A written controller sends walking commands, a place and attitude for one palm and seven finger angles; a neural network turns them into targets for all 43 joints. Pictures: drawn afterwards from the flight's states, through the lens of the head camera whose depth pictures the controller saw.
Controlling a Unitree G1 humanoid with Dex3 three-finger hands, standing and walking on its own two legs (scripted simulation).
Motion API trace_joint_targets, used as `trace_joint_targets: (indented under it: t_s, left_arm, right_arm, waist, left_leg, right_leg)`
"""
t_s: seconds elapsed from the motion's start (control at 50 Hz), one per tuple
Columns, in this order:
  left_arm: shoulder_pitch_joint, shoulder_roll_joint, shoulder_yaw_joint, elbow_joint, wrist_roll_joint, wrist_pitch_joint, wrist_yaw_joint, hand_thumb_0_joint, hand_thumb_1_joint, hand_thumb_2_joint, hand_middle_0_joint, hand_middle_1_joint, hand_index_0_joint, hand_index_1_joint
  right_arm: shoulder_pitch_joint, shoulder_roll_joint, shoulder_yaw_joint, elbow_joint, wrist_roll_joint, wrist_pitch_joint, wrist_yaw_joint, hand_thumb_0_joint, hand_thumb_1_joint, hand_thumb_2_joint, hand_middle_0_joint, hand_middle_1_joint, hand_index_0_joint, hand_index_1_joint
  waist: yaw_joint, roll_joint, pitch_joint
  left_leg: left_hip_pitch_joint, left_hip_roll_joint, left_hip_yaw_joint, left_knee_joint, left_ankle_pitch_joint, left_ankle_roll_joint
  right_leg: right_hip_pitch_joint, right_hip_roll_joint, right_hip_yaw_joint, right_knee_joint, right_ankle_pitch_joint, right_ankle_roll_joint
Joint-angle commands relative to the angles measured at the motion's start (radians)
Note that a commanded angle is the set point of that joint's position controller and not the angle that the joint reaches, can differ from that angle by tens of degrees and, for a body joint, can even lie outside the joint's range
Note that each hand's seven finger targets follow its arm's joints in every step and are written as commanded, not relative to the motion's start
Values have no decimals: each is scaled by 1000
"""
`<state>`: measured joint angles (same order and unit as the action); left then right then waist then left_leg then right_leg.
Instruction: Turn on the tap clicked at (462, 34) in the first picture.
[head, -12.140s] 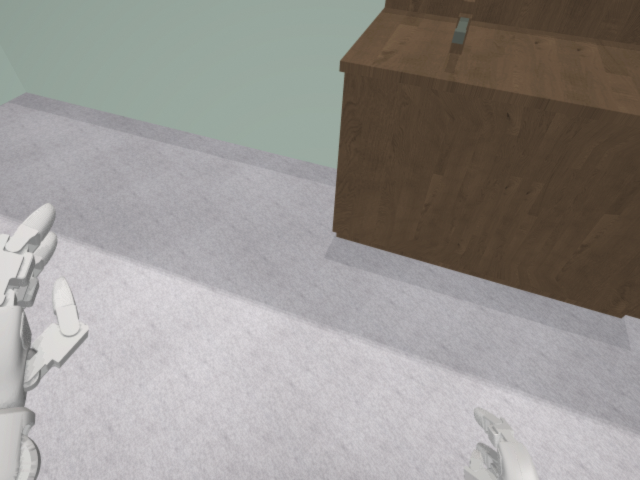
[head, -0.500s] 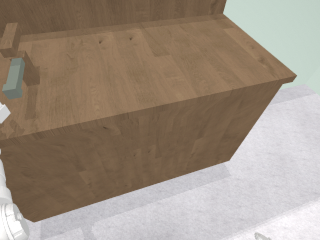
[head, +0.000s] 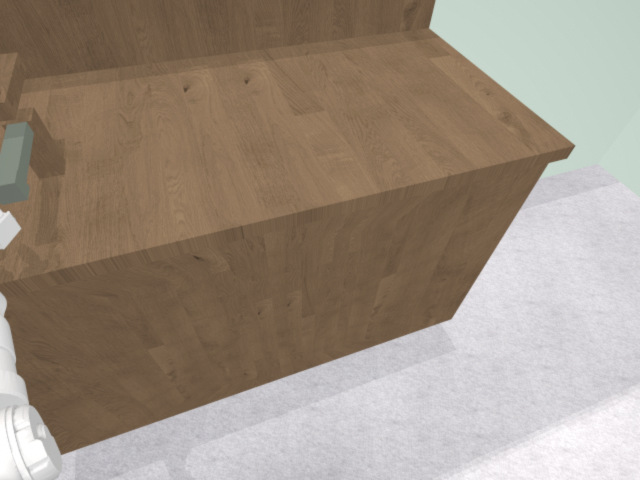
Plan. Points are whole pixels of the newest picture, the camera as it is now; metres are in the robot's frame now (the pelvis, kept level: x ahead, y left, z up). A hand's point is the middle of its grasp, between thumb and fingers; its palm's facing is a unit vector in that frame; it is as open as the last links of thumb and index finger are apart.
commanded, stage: push the lever round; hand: left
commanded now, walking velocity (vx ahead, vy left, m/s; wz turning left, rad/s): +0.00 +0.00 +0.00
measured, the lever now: (9, 187) +0.42 +0.39 +0.14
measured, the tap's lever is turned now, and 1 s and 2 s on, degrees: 0 23 52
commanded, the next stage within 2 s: none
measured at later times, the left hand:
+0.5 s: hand (37, 215) +0.39 +0.35 +0.13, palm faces +0.68 -0.73 -0.05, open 7.5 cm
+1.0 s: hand (82, 199) +0.42 +0.31 +0.12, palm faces +0.76 -0.65 -0.08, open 7.5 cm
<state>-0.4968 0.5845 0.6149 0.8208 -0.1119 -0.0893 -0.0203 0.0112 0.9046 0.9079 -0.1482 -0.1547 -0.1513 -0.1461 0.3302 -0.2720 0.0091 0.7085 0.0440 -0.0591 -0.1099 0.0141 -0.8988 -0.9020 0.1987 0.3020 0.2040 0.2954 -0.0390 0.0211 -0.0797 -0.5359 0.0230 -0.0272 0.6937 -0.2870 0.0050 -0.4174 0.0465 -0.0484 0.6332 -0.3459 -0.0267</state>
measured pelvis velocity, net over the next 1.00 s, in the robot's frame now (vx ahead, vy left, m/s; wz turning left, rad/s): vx -0.01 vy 0.00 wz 0.04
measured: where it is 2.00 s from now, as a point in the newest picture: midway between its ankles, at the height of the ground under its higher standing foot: outside the picture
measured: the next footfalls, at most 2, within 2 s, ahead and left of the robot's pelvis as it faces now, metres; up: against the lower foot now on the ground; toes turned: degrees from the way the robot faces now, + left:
none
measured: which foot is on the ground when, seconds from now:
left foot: down 0.00-1.00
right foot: down 0.00-1.00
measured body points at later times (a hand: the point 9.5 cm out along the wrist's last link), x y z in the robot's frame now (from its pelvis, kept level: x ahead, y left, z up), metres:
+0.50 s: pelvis +0.00 +0.01 +0.00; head +0.03 +0.02 +0.45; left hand +0.35 +0.39 +0.13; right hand +0.10 -0.24 -0.11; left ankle +0.03 +0.11 -0.72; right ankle -0.02 -0.10 -0.72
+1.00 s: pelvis -0.01 +0.00 +0.00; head +0.02 +0.01 +0.45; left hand +0.37 +0.34 +0.13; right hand +0.08 -0.26 -0.12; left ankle +0.03 +0.11 -0.72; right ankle -0.02 -0.10 -0.72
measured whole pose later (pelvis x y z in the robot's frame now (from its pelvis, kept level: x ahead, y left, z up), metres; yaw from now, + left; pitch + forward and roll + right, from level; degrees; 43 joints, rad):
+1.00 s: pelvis -0.01 +0.00 +0.00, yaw +2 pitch +7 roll -2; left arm -0.73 0.36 0.46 0.94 0.04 -0.13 0.49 0.00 0.97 1.00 -0.15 -0.15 -0.15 -0.15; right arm 0.28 -0.24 0.01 0.79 -0.03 -0.04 -0.08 0.01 -0.90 -0.90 0.20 0.30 0.20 0.30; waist -0.06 0.03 -0.08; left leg -0.56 0.00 -0.07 0.69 -0.26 0.00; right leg -0.43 0.03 -0.09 0.64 -0.34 -0.03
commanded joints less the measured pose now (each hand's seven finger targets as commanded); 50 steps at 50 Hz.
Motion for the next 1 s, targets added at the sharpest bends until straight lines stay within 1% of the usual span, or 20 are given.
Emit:
trace_joint_targets:
  t_s: [0.0, 0.04, 0.06, 0.08, 0.12, 0.14, 0.24, 0.26, 0.28, 0.34, 0.42, 0.44, 0.52, 0.62, 0.68, 0.76, 0.78, 0.84, 0.9, 0.98]
  left_arm:
    - [-373, 320, 7, -232, 8, -78, 46, 0, 900, 900, -150, -150, -150, -150]
    - [-407, 316, -3, -249, 15, -92, 66, 0, 900, 900, -150, -150, -150, -150]
    - [-395, 301, -12, -253, 20, -92, 76, 0, 900, 900, -150, -150, -150, -150]
    - [-431, 267, -50, -289, 25, -94, 85, 0, 900, 900, -150, -150, -150, -150]
    - [-419, 242, -56, -298, 27, -91, 108, 0, 900, 900, -150, -150, -150, -150]
    - [-427, 229, -70, -309, 27, -88, 117, 0, 900, 900, -150, -150, -150, -150]
    - [-436, 213, -68, -299, 30, -67, 164, 0, 900, 900, -150, -150, -150, -150]
    - [-450, 180, -102, -287, 36, -59, 170, 0, 900, 900, -150, -150, -150, -150]
    - [-464, 185, -94, -295, 42, -59, 183, 0, 900, 900, -150, -150, -150, -150]
    - [-494, 118, -149, -357, 53, -64, 216, 0, 900, 900, -150, -150, -150, -150]
    - [-511, 79, -166, -316, 57, -59, 262, 0, 900, 900, -150, -150, -150, -150]
    - [-515, 96, -150, -327, 60, -63, 273, 0, 900, 900, -150, -150, -150, -150]
    - [-526, 61, -171, -313, 82, -57, 315, 0, 900, 900, -150, -150, -150, -150]
    - [-608, 46, -185, -274, 106, -53, 367, 0, 900, 900, -150, -150, -150, -150]
    - [-660, -1, -226, -241, 121, -54, 395, 0, 900, 900, -150, -150, -150, -150]
    - [-680, 62, -170, -185, 139, -73, 431, 0, 900, 900, -150, -150, -150, -150]
    - [-709, 19, -209, -190, 143, -77, 436, 0, 900, 900, -150, -150, -150, -150]
    - [-710, 57, -165, -144, 158, -89, 467, 0, 900, 900, -150, -150, -150, -150]
    - [-753, 21, -195, -124, 171, -102, 494, 0, 900, 900, -150, -150, -150, -150]
    - [-779, 55, -169, -71, 183, -110, 529, 0, 900, 900, -150, -150, -150, -150]
  right_arm:
    - [4, -158, -52, -101, -11, -46, -13, 0, -900, -900, 200, 300, 200, 300]
    - [4, -160, -51, -97, -15, -48, -12, 0, -900, -900, 200, 300, 200, 300]
    - [-2, -156, -53, -96, -15, -49, -12, 0, -900, -900, 200, 300, 200, 300]
    - [-8, -153, -50, -98, -15, -51, -11, 0, -900, -900, 200, 300, 200, 300]
    - [-10, -150, -52, -92, -18, -55, -11, 0, -900, -900, 200, 300, 200, 300]
    - [-9, -153, -51, -87, -19, -55, -12, 0, -900, -900, 200, 300, 200, 300]
    - [-22, -153, -48, -74, -24, -56, -14, 0, -900, -900, 200, 300, 200, 300]
    - [-30, -148, -45, -71, -23, -55, -14, 0, -900, -900, 200, 300, 200, 300]
    - [-26, -146, -46, -67, -25, -55, -13, 0, -900, -900, 200, 300, 200, 300]
    - [-35, -143, -46, -68, -31, -60, -9, 0, -900, -900, 200, 300, 200, 300]
    - [-47, -140, -44, -54, -35, -61, -7, 0, -900, -900, 200, 300, 200, 300]
    - [-49, -142, -44, -52, -37, -59, -8, 0, -900, -900, 200, 300, 200, 300]
    - [-55, -135, -45, -47, -43, -55, 0, 0, -900, -900, 200, 300, 200, 300]
    - [-58, -134, -45, -35, -52, -43, 2, 0, -900, -900, 200, 300, 200, 300]
    - [-59, -130, -42, -30, -57, -38, 5, 0, -900, -900, 200, 300, 200, 300]
    - [-54, -131, -46, -20, -64, -26, 6, 0, -900, -900, 200, 300, 200, 300]
    - [-54, -125, -44, -23, -65, -25, 10, 0, -900, -900, 200, 300, 200, 300]
    - [-41, -129, -47, -15, -73, -19, 13, 0, -900, -900, 200, 300, 200, 300]
    - [-43, -121, -49, -15, -74, -13, 19, 0, -900, -900, 200, 300, 200, 300]
    - [-33, -126, -52, -11, -79, -3, 22, 0, -900, -900, 200, 300, 200, 300]
  waist:
    - [-8, 91, -217]
    - [-12, 87, -227]
    - [-7, 112, -246]
    - [-18, 137, -250]
    - [-10, 143, -263]
    - [-21, 122, -261]
    - [-18, 78, -245]
    - [-29, 96, -230]
    - [-24, 94, -234]
    - [-28, 137, -257]
    - [-35, 77, -221]
    - [-30, 86, -229]
    - [-27, 82, -248]
    - [-45, 68, -237]
    - [-60, 54, -232]
    - [-50, 45, -254]
    - [-60, 54, -259]
    - [-50, 46, -264]
    - [-65, 60, -260]
    - [-70, 24, -268]
  left_leg:
    - [190, -14, -12, -77, 154, 33]
    - [195, -13, -17, -77, 145, 34]
    - [209, -12, -17, -81, 152, 32]
    - [230, -11, -20, -83, 152, 31]
    - [250, -10, -27, -89, 162, 27]
    - [250, -10, -32, -88, 157, 29]
    - [237, -10, -38, -102, 144, 30]
    - [238, -9, -35, -106, 139, 29]
    - [242, -8, -41, -112, 138, 26]
    - [291, -7, -53, -114, 153, 20]
    - [264, -7, -63, -129, 107, 18]
    - [268, -8, -59, -124, 119, 20]
    - [275, -8, -61, -124, 134, 14]
    - [255, -12, -62, -124, 100, 17]
    - [249, -14, -63, -120, 83, 20]
    - [220, -19, -51, -106, 82, 26]
    - [223, -19, -50, -105, 73, 24]
    - [204, -23, -49, -94, 82, 28]
    - [198, -24, -42, -90, 61, 29]
    - [155, -26, -35, -81, 38, 37]
  right_leg:
    - [15, -2, 45, -94, 207, 19]
    - [17, -1, 43, -94, 194, 17]
    - [19, -2, 43, -92, 195, 15]
    - [7, -1, 39, -94, 187, 14]
    - [11, 1, 35, -97, 188, 9]
    - [12, 2, 31, -101, 185, 10]
    - [31, -2, 27, -112, 182, 11]
    - [17, -5, 28, -115, 177, 11]
    - [20, -4, 23, -115, 174, 10]
    - [10, -2, 18, -114, 173, 3]
    - [6, -5, 14, -120, 150, 4]
    - [14, -5, 16, -120, 158, 3]
    - [16, -7, 12, -113, 163, 2]
    - [5, -12, 13, -117, 146, 3]
    - [-11, -13, 14, -116, 139, 5]
    - [7, -18, 24, -118, 137, 6]
    - [-3, -18, 21, -114, 130, 9]
    - [6, -16, 24, -113, 139, 8]
    - [-11, -17, 26, -112, 123, 10]
    - [-3, -21, 37, -116, 109, 16]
